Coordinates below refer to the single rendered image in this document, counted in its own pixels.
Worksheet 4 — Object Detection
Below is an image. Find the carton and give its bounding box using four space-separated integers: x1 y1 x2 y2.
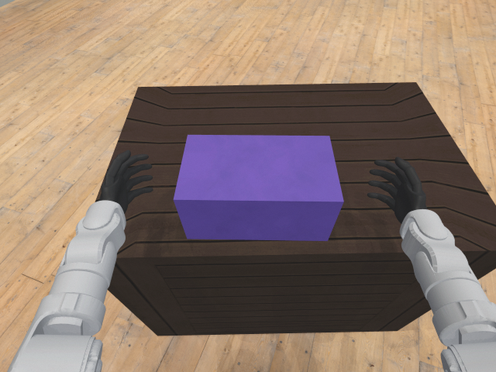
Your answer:
174 135 344 241

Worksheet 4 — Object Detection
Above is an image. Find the pedestal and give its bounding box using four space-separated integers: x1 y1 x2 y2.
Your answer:
95 82 496 336

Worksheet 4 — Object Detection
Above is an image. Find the robot left forearm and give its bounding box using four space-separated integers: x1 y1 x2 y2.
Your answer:
7 200 126 372

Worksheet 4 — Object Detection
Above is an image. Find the robot right hand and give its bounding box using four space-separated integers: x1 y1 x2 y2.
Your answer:
367 157 427 224

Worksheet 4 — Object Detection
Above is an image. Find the robot left hand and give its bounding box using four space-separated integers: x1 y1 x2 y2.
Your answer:
99 150 153 214

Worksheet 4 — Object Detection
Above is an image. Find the robot right forearm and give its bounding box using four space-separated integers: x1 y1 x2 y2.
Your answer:
400 209 496 346

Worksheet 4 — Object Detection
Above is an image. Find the robot left upper arm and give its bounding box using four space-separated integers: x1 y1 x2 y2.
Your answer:
15 334 103 372

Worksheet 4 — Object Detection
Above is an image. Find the robot right upper arm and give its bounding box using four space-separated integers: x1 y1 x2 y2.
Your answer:
440 342 496 372

